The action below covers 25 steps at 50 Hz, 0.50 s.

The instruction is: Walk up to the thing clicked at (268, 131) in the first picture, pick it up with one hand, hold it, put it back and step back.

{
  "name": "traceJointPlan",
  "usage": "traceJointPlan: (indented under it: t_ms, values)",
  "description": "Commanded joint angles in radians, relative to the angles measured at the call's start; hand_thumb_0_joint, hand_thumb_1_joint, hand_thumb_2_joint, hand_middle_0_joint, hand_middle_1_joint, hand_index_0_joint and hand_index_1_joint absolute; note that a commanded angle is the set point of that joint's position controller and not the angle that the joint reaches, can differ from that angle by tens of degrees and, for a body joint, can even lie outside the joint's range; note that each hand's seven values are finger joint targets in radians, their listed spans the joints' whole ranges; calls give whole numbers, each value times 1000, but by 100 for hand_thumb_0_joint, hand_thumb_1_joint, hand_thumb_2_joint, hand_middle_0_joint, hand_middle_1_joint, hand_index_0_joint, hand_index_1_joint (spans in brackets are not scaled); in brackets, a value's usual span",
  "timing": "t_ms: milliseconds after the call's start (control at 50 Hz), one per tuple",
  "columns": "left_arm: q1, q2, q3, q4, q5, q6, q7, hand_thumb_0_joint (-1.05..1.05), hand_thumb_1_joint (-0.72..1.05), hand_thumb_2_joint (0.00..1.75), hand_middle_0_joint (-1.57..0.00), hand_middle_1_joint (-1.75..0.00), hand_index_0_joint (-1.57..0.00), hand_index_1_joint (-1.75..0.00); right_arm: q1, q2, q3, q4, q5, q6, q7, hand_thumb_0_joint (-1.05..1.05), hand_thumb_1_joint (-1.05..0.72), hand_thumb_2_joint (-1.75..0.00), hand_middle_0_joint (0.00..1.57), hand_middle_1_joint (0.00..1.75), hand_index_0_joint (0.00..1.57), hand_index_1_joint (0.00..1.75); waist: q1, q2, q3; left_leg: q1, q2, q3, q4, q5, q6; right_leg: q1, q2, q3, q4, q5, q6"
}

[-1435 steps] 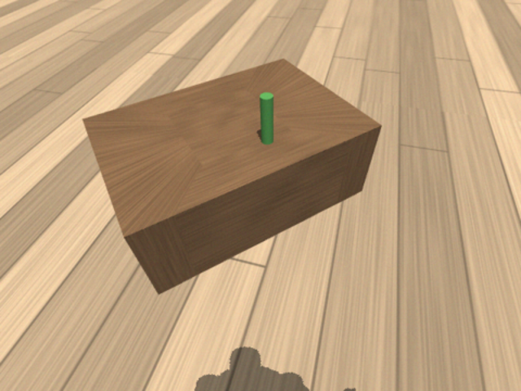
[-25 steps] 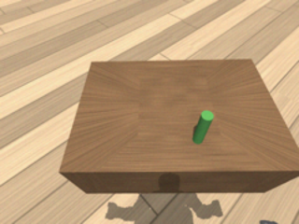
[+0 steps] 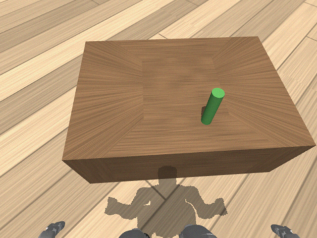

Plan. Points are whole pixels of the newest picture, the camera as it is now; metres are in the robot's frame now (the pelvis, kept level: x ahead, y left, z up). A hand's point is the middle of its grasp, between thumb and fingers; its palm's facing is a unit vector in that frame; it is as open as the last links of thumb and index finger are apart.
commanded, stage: step back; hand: right
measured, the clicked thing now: (211, 108) +0.60 -0.23 -0.24
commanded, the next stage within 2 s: none
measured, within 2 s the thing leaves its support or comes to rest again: neither
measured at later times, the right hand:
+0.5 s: hand out of the picture +0.00 -0.25 -0.13, palm faces -0.09 +0.89 -0.44, open 7.4 cm
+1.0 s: hand out of the picture -0.15 -0.31 -0.15, palm faces +0.02 +0.92 -0.39, open 7.4 cm
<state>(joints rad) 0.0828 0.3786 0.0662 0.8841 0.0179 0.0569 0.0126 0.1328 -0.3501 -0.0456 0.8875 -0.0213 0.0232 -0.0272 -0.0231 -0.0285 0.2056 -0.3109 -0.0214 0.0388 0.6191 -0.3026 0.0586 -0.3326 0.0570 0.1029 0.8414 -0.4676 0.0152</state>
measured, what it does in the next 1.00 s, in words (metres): walks backwards: right foot, then left foot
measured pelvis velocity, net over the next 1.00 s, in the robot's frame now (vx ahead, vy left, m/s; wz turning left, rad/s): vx -0.25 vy -0.03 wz -0.05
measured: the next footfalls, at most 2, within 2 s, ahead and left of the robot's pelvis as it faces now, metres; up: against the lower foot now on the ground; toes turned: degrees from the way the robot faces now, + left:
right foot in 0.06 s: +0.01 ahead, -0.12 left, +0.00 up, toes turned +3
left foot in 0.42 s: -0.06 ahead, +0.12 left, +0.00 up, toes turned +0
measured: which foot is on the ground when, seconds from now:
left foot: down 0.00-0.10, up 0.12-0.40, down 0.42-0.90, up 0.92-1.00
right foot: up 0.00-0.04, down 0.06-0.44, up 0.46-0.84, down 0.86-1.00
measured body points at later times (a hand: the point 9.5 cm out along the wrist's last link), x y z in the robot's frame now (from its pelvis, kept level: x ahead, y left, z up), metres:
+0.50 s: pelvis -0.10 +0.02 +0.00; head -0.04 +0.05 +0.44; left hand +0.02 +0.33 -0.13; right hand +0.01 -0.30 -0.11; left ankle -0.10 +0.12 -0.73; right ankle -0.06 -0.12 -0.70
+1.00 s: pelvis -0.25 -0.03 +0.00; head -0.22 -0.05 +0.45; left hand -0.17 +0.28 -0.10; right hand -0.15 -0.36 -0.12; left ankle -0.20 +0.12 -0.66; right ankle -0.24 -0.15 -0.73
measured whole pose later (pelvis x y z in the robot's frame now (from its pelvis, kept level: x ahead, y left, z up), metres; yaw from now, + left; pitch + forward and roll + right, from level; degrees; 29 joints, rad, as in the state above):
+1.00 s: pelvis -0.25 -0.03 +0.00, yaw -3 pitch -3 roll +2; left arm 0.23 0.35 0.08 0.84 0.05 0.06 -0.02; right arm 0.16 -0.41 -0.06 0.86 -0.01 0.06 -0.03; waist 0.04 0.01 0.12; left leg -0.51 -0.09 -0.11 1.06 -0.45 -0.01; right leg -0.27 -0.01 0.06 0.65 -0.33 -0.02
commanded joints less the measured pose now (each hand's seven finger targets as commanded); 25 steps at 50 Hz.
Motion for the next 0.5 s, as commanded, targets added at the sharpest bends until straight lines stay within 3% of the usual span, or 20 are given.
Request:
traceJointPlan:
  t_ms: [0, 20, 40, 60, 80, 100, 120, 140, 180, 240, 280, 320, 340, 360, 380, 400, 420, 440, 460, 480]
  values:
    - [77, 149, 52, -61, 4, -39, 11, 0, 90, 90, -20, -30, -20, -30, 15, -275, -70, -64, 10, -3, -9, 0, -90, -90, 20, 30, 20, 30, 13, 154, -308, 249, 221, -236, -26, 552, 119, 62, -22, -73, -321, 165, -33]
    - [115, 149, 53, -46, 6, -44, 12, 0, 90, 90, -20, -30, -20, -30, -3, -274, -68, -70, 16, -1, -5, 0, -90, -90, 20, 30, 20, 30, 34, 135, -325, 220, 206, -212, 14, 528, 95, 138, -29, -81, -427, 300, -44]
    - [129, 176, 58, -46, 13, -52, 14, 0, 90, 90, -20, -30, -20, -30, -19, -244, -57, -78, 24, -4, -3, 0, -90, -90, 20, 30, 20, 30, 41, 87, -357, 138, 172, -186, 58, 434, 63, 232, -82, -4, -424, 448, -60]
    - [111, 241, 73, -58, 19, -57, 14, 0, 90, 90, -20, -30, -20, -30, -29, -226, -50, -90, 32, -5, 0, 0, -90, -90, 20, 30, 20, 30, 36, -53, -342, -28, 76, -158, 136, 269, 14, 286, -202, 184, -396, 592, -125]
    - [51, 307, 85, -83, 6, -47, 9, 0, 90, 90, -20, -30, -20, -30, -35, -204, -48, -93, 32, 0, -5, 0, -90, -90, 20, 30, 20, 30, 50, -212, -265, -86, -64, -75, 290, -81, -35, 175, -373, 350, -444, 689, -284]
    - [15, 316, 86, -117, 15, -50, 10, 0, 90, 90, -20, -30, -20, -30, -26, -225, -59, -74, 24, 9, -13, 0, -90, -90, 20, 30, 20, 30, 57, -251, -214, -70, -57, -133, 472, -353, -51, 69, -463, 455, -463, 736, -364]
    - [7, 273, 83, -127, 7, -51, 10, 0, 90, 90, -20, -30, -20, -30, 11, -245, -59, -60, 22, 11, -9, 0, -90, -90, 20, 30, 20, 30, 39, -183, -180, -80, -45, -181, 533, -345, -58, 54, -435, 398, -455, 730, -347]
    - [6, 237, 74, -134, -1, -50, 12, 0, 90, 90, -20, -30, -20, -30, 8, -245, -53, -55, 27, 9, -5, 0, -90, -90, 20, 30, 20, 30, 33, -119, -170, -112, -71, -191, 543, -301, -54, 83, -366, 281, -442, 754, -305]
    - [-17, 199, 66, -143, 4, -46, 17, 0, 90, 90, -20, -30, -20, -30, 24, -219, -42, -47, 30, 1, -5, 0, -90, -90, 20, 30, 20, 30, 20, -106, -186, -157, -110, -188, 553, -236, -65, 135, -271, 159, -407, 770, -242]
    - [35, 199, 64, -155, 15, -42, 18, 0, 90, 90, -20, -30, -20, -30, 32, -217, -33, -63, 28, -10, -11, 0, -90, -90, 20, 30, 20, 30, 53, -105, -223, -168, -86, -141, 427, -206, -76, 232, -235, 125, -366, 770, -230]
    - [44, 203, 69, -168, 18, -39, 23, 0, 90, 90, -20, -30, -20, -30, 53, -209, -32, -74, 26, -17, -13, 0, -90, -90, 20, 30, 20, 30, 49, -150, -275, -166, -22, -129, 246, -221, -78, 350, -262, 130, -320, 810, -226]
    - [61, 206, 67, -174, 12, -29, 18, 0, 90, 90, -20, -30, -20, -30, 54, -196, -34, -77, 17, -25, -10, 0, -90, -90, 20, 30, 20, 30, 52, -171, -297, -113, -2, -84, 56, -171, -75, 363, -252, 114, -267, 809, -209]
    - [55, 217, 65, -177, 7, -22, 14, 0, 90, 90, -20, -30, -20, -30, 69, -198, -42, -68, 11, -27, -8, 0, -90, -90, 20, 30, 20, 30, 44, -172, -296, -47, -10, -56, -32, -94, -69, 313, -236, 99, -233, 774, -193]
    - [25, 229, 65, -190, 1, -15, 11, 0, 90, 90, -20, -30, -20, -30, 106, -198, -50, -56, 2, -29, -8, 0, -90, -90, 20, 30, 20, 30, 11, -169, -292, 41, -8, -35, -170, 39, -60, 244, -226, 86, -192, 723, -170]
    - [22, 214, 62, -195, -4, -6, 6, 0, 90, 90, -20, -30, -20, -30, 118, -208, -61, -48, -4, -32, -6, 0, -90, -90, 20, 30, 20, 30, 7, -120, -287, 106, -7, -42, -251, 187, -56, 179, -190, 73, -160, 606, -135]
    - [38, 177, 50, -204, -7, -1, 3, 0, 90, 90, -20, -30, -20, -30, 106, -266, -79, -58, -23, -35, -6, 0, -90, -90, 20, 30, 20, 30, 18, 5, -289, 188, 127, -231, -246, 306, -19, 24, -114, 57, -81, 390, -85]
    - [40, 136, 46, -208, -11, -2, 6, 0, 90, 90, -20, -30, -20, -30, 63, -350, -92, -73, -32, -34, -2, 0, -90, -90, 20, 30, 20, 30, 28, 233, -261, 233, 321, -491, -290, 435, 69, -180, 53, -1, 86, -61, -52]
    - [5, 188, 66, -203, 2, 1, 23, 0, 90, 90, -20, -30, -20, -30, 53, -414, -101, -92, -20, -31, 4, 0, -90, -90, 20, 30, 20, 30, -26, 253, -252, 58, 445, -584, -299, 422, 211, -102, 59, 79, 257, -215, -33]
    - [-6, 213, 70, -190, 10, 0, 26, 0, 90, 90, -20, -30, -20, -30, 23, -395, -102, -93, -19, -35, -1, 0, -90, -90, 20, 30, 20, 30, -22, 233, -214, 7, 451, -606, -312, 352, 246, -102, 32, 106, 359, -176, -31]
    - [-5, 216, 73, -177, 8, 2, 20, 0, 90, 90, -20, -30, -20, -30, -7, -347, -89, -98, -17, -36, -4, 0, -90, -90, 20, 30, 20, 30, -2, 182, -201, 18, 388, -465, -289, 387, 214, -115, 34, 129, 405, -118, -35]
